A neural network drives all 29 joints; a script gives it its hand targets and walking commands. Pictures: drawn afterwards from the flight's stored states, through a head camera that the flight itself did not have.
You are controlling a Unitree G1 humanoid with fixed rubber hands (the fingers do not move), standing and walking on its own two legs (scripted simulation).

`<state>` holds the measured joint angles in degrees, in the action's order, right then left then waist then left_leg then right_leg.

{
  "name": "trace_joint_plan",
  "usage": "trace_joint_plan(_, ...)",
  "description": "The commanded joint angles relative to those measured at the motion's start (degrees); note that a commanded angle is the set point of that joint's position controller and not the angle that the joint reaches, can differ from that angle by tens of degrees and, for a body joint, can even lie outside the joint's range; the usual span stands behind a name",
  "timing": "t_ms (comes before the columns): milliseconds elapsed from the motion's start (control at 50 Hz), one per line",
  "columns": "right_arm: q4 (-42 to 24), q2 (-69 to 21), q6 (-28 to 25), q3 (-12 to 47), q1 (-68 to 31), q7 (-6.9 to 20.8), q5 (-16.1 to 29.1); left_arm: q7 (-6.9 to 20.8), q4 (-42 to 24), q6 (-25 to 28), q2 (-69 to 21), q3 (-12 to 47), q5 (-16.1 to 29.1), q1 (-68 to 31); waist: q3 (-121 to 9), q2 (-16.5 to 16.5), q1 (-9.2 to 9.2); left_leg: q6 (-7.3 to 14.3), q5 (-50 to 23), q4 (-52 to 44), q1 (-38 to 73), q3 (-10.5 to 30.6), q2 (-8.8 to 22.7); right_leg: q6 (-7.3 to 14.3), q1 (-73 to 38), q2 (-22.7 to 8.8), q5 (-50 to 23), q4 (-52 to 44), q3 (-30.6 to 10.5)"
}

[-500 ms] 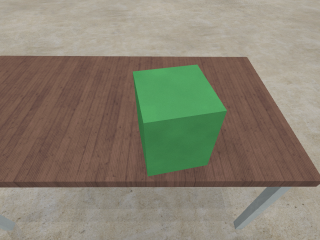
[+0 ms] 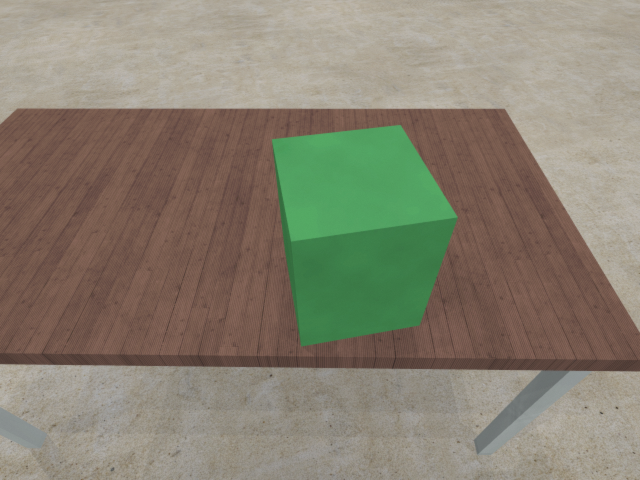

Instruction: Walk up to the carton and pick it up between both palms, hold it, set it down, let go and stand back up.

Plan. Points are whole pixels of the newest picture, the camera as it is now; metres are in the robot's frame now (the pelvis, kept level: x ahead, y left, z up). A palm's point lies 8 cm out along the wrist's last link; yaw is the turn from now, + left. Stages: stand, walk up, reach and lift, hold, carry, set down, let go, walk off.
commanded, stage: stand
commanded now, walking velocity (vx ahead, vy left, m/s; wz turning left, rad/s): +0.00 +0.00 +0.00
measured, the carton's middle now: (349, 237) +0.46 -0.02 +0.03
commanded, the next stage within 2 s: none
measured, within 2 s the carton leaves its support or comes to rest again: neither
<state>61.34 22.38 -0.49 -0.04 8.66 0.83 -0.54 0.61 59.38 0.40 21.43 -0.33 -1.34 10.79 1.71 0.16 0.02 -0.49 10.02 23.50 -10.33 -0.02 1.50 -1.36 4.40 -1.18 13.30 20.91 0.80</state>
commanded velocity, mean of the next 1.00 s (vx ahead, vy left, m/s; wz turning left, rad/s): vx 0.00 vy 0.00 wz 0.00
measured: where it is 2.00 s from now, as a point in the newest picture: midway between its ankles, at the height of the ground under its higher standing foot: outside the picture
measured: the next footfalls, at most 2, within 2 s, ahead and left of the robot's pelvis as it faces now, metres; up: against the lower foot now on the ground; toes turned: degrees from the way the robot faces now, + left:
none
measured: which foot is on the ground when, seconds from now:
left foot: down 0.00-1.00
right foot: down 0.00-1.00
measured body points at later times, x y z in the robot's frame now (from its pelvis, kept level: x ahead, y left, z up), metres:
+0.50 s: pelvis +0.01 +0.00 +0.00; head +0.00 +0.00 +0.45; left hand +0.09 +0.30 -0.12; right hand +0.09 -0.32 -0.12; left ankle +0.03 +0.12 -0.74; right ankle -0.02 -0.14 -0.74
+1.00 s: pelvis +0.01 +0.00 +0.00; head +0.00 +0.01 +0.45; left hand +0.09 +0.31 -0.13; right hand +0.10 -0.31 -0.12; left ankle +0.03 +0.12 -0.74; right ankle -0.02 -0.14 -0.74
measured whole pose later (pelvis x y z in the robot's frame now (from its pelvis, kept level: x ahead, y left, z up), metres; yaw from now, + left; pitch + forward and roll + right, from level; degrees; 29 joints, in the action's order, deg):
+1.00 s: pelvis +0.01 +0.00 +0.00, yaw +1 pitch -3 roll -1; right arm 63.0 21.6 -0.4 0.4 6.5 0.6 -0.4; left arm 0.2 61.7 0.4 21.2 -0.1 -0.9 8.0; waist 2.0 0.2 0.4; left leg -0.5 9.7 22.0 -9.4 0.6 1.1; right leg -1.6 2.7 -1.5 12.7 18.3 1.5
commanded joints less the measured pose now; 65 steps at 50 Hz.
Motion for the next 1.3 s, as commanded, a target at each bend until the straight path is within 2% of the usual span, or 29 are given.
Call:
trace_joint_plan(0, -2.9, 11.9, -1.4, -2.1, -2.5, -0.8, 0.1, -0.7, -2.9, 1.2, 10.5, -2.1, 0.4, -2.0, -0.7, 1.2, 0.23, 2.8, -3.6, -4.5, 1.8, 6.0, 5.6, 2.4, 4.2, -5.3, -2.5, -4.6, -4.3)
trace_joint_plan(100, -2.4, 11.2, -1.0, -1.9, -3.3, -0.9, 0.3, -0.8, -2.7, 1.4, 10.9, -1.8, 0.5, -3.1, -1.6, 1.0, 0.14, 2.9, -6.1, -3.8, 1.4, 6.0, 6.0, 2.6, 2.9, -5.4, -4.1, -4.7, -4.2)
trace_joint_plan(200, -2.3, 10.9, -0.8, -1.8, -3.2, -0.8, 0.2, -0.8, -2.6, 1.1, 11.1, -2.2, 0.1, -4.1, -0.6, -1.5, 0.30, 2.2, -6.3, -3.4, 2.1, 4.9, 5.3, 2.3, 3.9, -5.1, -4.4, -5.5, -3.8)
trace_joint_plan(240, -2.3, 10.9, -0.9, -1.7, -3.7, -0.8, 0.1, -0.8, -2.0, 1.2, 11.3, -2.0, 0.5, -3.8, -0.4, 1.2, 0.20, 2.4, -5.4, -4.1, 1.0, 4.9, 5.2, 2.4, 3.3, -5.5, -3.8, -5.9, -4.4)
trace_joint_plan(260, -2.0, 10.6, -0.7, -1.8, -2.8, -0.7, 0.3, -0.8, -1.9, 1.2, 11.9, -2.0, 0.6, -3.7, 0.0, -1.1, 0.42, 2.2, -5.2, -4.6, 1.3, 5.2, 5.4, 2.5, 3.1, -5.5, -3.3, -5.6, -4.4)
trace_joint_plan(280, -2.0, 11.2, -1.0, -1.9, -3.6, -0.9, 0.2, -0.7, -1.9, 1.1, 10.9, -2.2, 0.5, -3.8, -1.1, 1.4, 0.15, 2.6, -4.7, -4.5, 1.5, 5.6, 5.5, 2.8, 2.1, -5.7, -3.9, -5.9, -4.9)
trace_joint_plan(340, -1.8, 11.5, -1.0, -1.8, -3.0, -0.9, 0.4, -0.8, -1.5, 1.1, 10.7, -1.9, 0.6, -3.7, -0.8, 1.0, 0.35, 2.2, -6.6, -4.6, 1.8, 5.5, 5.4, 2.6, 2.2, -5.8, -5.4, -5.8, -4.1)
trace_joint_plan(400, -2.0, 10.4, -1.1, -1.8, -3.3, -0.8, 0.5, -0.8, -1.5, 1.2, 11.6, -2.1, 0.5, -3.8, -2.4, -1.6, 0.34, 2.3, -7.5, -4.3, 2.6, 5.8, 5.8, 2.6, 1.7, -5.7, -5.0, -5.4, -3.4)
trace_joint_plan(420, -1.6, 11.2, -1.3, -1.8, -3.8, -0.9, 0.4, -0.9, -1.1, 1.1, 11.1, -2.0, 0.5, -4.2, -1.3, 0.4, 0.47, 2.1, -6.7, -4.1, 3.0, 5.1, 5.4, 2.7, 3.0, -5.5, -5.8, -5.9, -4.4)
trace_joint_plan(480, -1.7, 11.3, -1.1, -1.9, -3.9, -0.8, 0.1, -0.9, -1.4, 1.2, 12.0, -2.3, 0.3, -4.9, -1.4, 1.1, 0.37, 2.2, -8.0, -4.2, 1.8, 5.3, 5.7, 2.5, 1.7, -6.1, -6.4, -5.6, -4.2)
trace_joint_plan(500, -1.3, 10.0, -1.1, -1.5, -3.2, -0.9, 0.4, -0.8, -1.1, 1.2, 11.5, -2.3, 0.1, -4.2, -1.9, -1.2, 0.36, 2.3, -7.4, -4.4, 2.9, 5.6, 5.8, 2.5, 1.9, -5.8, -5.3, -5.5, -4.0)
trace_joint_plan(580, -1.5, 11.1, -1.1, -1.8, -2.8, -0.9, 0.5, -0.9, -1.1, 1.2, 10.5, -1.7, 0.6, -4.0, -2.7, 1.6, 0.32, 2.1, -10.4, -3.7, 3.6, 4.9, 5.8, 2.6, 0.9, -6.2, -7.8, -5.2, -3.9)
trace_joint_plan(620, -1.5, 10.9, -0.9, -1.5, -3.2, -1.0, 0.3, -0.9, -1.3, 1.1, 11.1, -2.0, 0.6, -4.1, -3.6, -0.8, 0.22, 2.1, -12.5, -3.7, 4.0, 4.6, 6.0, 2.3, 0.3, -5.9, -9.1, -5.0, -3.4)
trace_joint_plan(640, -1.5, 10.7, -1.1, -1.4, -4.0, -1.0, 0.3, -1.0, -0.9, 1.1, 10.4, -2.0, 0.6, -4.3, -3.0, -0.1, 0.45, 2.0, -12.9, -3.4, 2.9, 5.0, 5.9, 2.2, 0.3, -6.3, -10.6, -5.2, -3.3)
trace_joint_plan(700, -1.4, 10.9, -1.0, -1.6, -3.8, -1.1, 0.1, -1.0, -0.8, 0.8, 11.1, -2.0, 0.7, -4.1, -2.3, -0.3, -0.21, 2.3, -9.6, -4.1, 2.6, 5.8, 5.9, 2.4, 0.6, -5.9, -7.3, -5.2, -3.2)
trace_joint_plan(740, -1.5, 11.1, -0.9, -1.7, -4.6, -1.1, -0.1, -0.9, -1.2, 1.0, 10.7, -2.1, 0.6, -4.8, -2.2, 1.6, -0.51, 2.0, -9.1, -4.2, 1.9, 5.0, 5.6, 2.2, 0.3, -5.9, -7.1, -5.4, -3.6)
trace_joint_plan(760, -1.4, 10.9, -0.8, -1.6, -3.7, -1.1, 0.2, -0.7, -0.9, 0.8, 10.8, -1.8, 0.5, -4.9, -1.8, -1.1, 0.07, 2.1, -8.3, -4.8, 1.8, 4.9, 5.9, 2.0, 0.3, -6.0, -6.7, -5.3, -3.5)
trace_joint_plan(880, -0.8, 10.3, -0.9, -1.5, -4.1, -1.1, 0.5, -1.0, -0.8, 0.8, 11.7, -2.0, 0.4, -4.6, -2.6, 1.4, 0.43, 2.0, -5.8, -4.9, 3.2, 5.7, 5.6, 2.5, 1.1, -6.1, -4.6, -6.3, -3.7)
trace_joint_plan(900, -0.9, 10.4, -0.9, -1.6, -3.9, -1.0, 0.3, -1.1, -0.9, 0.9, 11.5, -2.0, 0.5, -5.9, -0.1, -0.8, 0.58, 2.1, -6.0, -5.6, 1.5, 5.7, 5.6, 2.2, 2.3, -5.9, -3.9, -6.3, -3.6)
trace_joint_plan(920, -0.9, 10.8, -0.8, -1.5, -4.5, -1.0, -0.2, -1.0, -0.5, 0.9, 11.2, -2.0, 0.2, -5.2, 0.2, 0.2, 0.36, 2.0, -5.9, -5.8, 1.8, 5.8, 5.6, 2.2, 2.7, -5.9, -3.2, -6.3, -2.9)
trace_joint_plan(1000, -0.8, 11.0, -1.2, -1.5, -3.4, -1.2, 0.3, -0.8, -0.5, 1.0, 10.8, -2.3, 0.7, -4.5, -1.2, 1.7, -0.02, 2.4, -8.2, -5.8, 1.4, 6.3, 6.0, 2.6, 0.3, -6.4, -4.3, -6.0, -3.8)
trace_joint_plan(1040, -1.2, 10.2, -1.1, -1.6, -4.0, -1.0, 0.2, -0.9, -0.7, 0.9, 11.2, -2.4, 1.0, -4.6, -2.0, 0.1, 0.50, 2.4, -7.5, -5.5, 1.8, 6.5, 5.9, 2.3, 0.5, -5.9, -4.9, -6.0, -3.3)
trace_joint_plan(1060, -1.3, 11.1, -0.9, -1.9, -5.3, -1.2, 0.3, -0.7, -0.6, 0.9, 10.3, -2.0, 0.8, -4.8, -2.7, 1.8, 0.32, 2.1, -6.6, -6.1, 2.2, 6.3, 6.0, 2.3, 0.5, -6.0, -4.8, -5.7, -2.9)
trace_joint_plan(1080, -1.4, 10.4, -1.3, -1.8, -5.0, -1.2, 0.4, -0.8, -0.4, 1.0, 10.9, -2.0, 0.3, -4.2, -2.7, -0.2, 0.24, 2.2, -7.2, -4.9, 2.7, 6.5, 6.0, 2.4, 0.7, -6.2, -5.2, -6.0, -3.2)
trace_joint_plan(1140, -0.5, 10.5, -0.9, -1.7, -3.6, -1.2, 0.3, -0.9, -0.3, 0.8, 11.4, -2.4, 0.4, -4.4, -2.3, -0.4, 0.17, 2.1, -8.9, -5.4, 2.3, 6.2, 5.7, 2.2, 0.8, -6.1, -4.3, -5.6, -2.7)
trace_joint_plan(1180, -0.7, 10.5, -0.8, -1.6, -4.6, -1.2, 0.5, -0.8, -0.2, 0.9, 11.1, -2.0, 0.7, -4.2, -1.9, 1.3, 0.21, 2.3, -6.9, -5.4, 2.1, 6.1, 5.7, 2.4, 1.2, -6.6, -3.5, -6.3, -3.0)
trace_joint_plan(1220, -0.5, 10.7, -1.0, -1.4, -5.1, -1.2, 0.1, -0.5, -0.5, 0.9, 10.9, -2.0, 0.5, -4.7, -0.7, 0.1, -0.03, 1.9, -3.6, -5.8, 1.3, 6.3, 5.3, 2.1, 1.4, -5.9, -3.1, -6.3, -2.9)
trace_joint_plan(1240, -0.5, 11.5, -0.9, -1.7, -4.3, -1.1, 0.4, -0.8, -0.6, 0.8, 11.1, -2.2, 0.8, -4.2, -1.8, 1.5, -0.24, 2.1, -3.4, -6.7, 1.7, 6.5, 5.3, 2.4, 0.5, -6.2, -3.6, -6.1, -3.5)
trace_joint_plan(1280, -0.4, 11.0, -0.9, -1.6, -4.8, -1.1, 0.3, -0.6, -0.5, 1.0, 10.7, -2.2, 0.8, -4.7, -2.0, 1.0, -0.03, 2.1, -4.8, -6.2, 1.7, 6.2, 5.6, 2.2, 1.1, -6.3, -3.8, -5.7, -3.1)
